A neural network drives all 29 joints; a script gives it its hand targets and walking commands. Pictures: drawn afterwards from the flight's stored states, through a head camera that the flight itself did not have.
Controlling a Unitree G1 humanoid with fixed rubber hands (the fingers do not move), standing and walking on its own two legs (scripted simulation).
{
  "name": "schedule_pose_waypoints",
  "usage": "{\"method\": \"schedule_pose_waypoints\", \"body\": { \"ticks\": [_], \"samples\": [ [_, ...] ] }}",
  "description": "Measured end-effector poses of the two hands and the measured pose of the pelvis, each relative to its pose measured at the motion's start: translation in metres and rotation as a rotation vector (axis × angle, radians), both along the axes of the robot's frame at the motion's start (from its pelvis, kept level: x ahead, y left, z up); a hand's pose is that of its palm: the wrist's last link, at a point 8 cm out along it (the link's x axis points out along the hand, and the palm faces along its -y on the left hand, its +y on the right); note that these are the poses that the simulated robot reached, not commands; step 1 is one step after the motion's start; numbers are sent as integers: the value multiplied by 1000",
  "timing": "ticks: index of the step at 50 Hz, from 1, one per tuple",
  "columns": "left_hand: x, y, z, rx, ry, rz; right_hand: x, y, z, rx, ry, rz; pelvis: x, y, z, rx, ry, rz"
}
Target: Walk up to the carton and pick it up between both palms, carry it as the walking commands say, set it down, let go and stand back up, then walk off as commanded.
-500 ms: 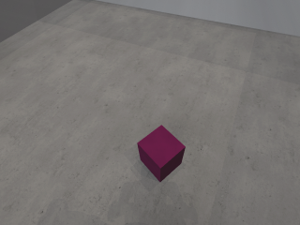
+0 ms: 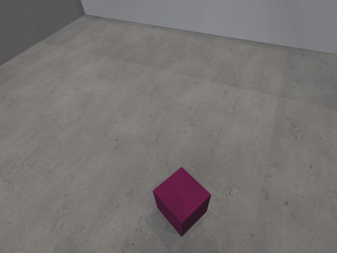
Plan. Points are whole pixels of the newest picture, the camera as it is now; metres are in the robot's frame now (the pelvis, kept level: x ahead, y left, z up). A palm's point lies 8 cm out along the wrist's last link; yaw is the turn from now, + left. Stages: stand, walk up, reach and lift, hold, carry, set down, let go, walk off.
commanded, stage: walk up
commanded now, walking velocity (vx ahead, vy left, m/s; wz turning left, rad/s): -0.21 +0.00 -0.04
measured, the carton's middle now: (181, 201) +0.49 -0.03 -0.64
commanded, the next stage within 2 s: none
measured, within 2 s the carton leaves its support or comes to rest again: neither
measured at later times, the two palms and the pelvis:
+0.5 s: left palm out of the picture +0.01 +0.28 -0.15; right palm out of the picture +0.02 -0.22 -0.12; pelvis -0.04 +0.03 +0.00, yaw -1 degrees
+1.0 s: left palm out of the picture +0.01 +0.26 -0.14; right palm out of the picture -0.04 -0.22 -0.13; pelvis -0.05 +0.03 +0.00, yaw -3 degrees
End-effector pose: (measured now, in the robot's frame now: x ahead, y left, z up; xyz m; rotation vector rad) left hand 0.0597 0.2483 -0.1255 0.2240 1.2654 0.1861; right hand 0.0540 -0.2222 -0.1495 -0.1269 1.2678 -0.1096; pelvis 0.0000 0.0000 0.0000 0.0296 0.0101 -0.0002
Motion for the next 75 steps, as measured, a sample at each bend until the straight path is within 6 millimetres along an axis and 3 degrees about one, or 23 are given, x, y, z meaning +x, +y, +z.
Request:
{"method": "schedule_pose_waypoints", "body": {
  "ticks": [7, 14, 19, 23, 30, 34, 39, 51, 58, 64, 69, 75],
  "samples": [
    [-5, 0, 13, 41, -3, 7, 17, -23, 4, -40, 11, 30, -6, -4, 7, 25, 14, 13],
    [-35, 3, -7, -25, 48, 15, 23, -22, 23, -116, -28, 44, -19, 9, 5, 1, 12, 11],
    [-48, 20, -29, -66, 75, 12, 1, -11, 27, -168, -31, 31, -32, 28, -4, -38, -5, 0],
    [-52, 27, -27, -69, 69, 4, -24, 2, 30, -156, -5, 10, -40, 33, 0, -52, -14, -6],
    [-56, 34, -16, -17, 68, -25, -42, 16, 15, -85, -12, -25, -50, 32, -1, -40, -18, -37],
    [-54, 27, -5, 18, 43, -33, -52, 19, 1, -27, 3, -37, -51, 25, -2, -24, -22, -46],
    [-56, 22, 6, 28, 44, -38, -65, 24, -4, 6, 27, -49, -51, 25, 2, -28, -23, -47],
    [-50, 6, -17, -74, 27, -52, -93, 3, 20, -103, 91, -72, -49, 28, 2, -29, -19, -47],
    [-50, -2, -9, -37, 25, -56, -80, -15, 13, -87, 47, -65, -47, 13, 0, -12, -24, -58],
    [-74, -17, 0, 26, 91, -45, -53, -27, -9, -21, 4, -48, -48, -8, -6, 18, 8, -89],
    [-91, -19, 15, 46, 135, -20, -37, -28, -4, 9, -5, -16, -47, -12, 4, 27, 44, -86],
    [-98, -19, 10, 16, 141, 12, -19, -28, 10, -19, -17, 31, -45, -7, 8, 33, 59, -75]
  ]
}}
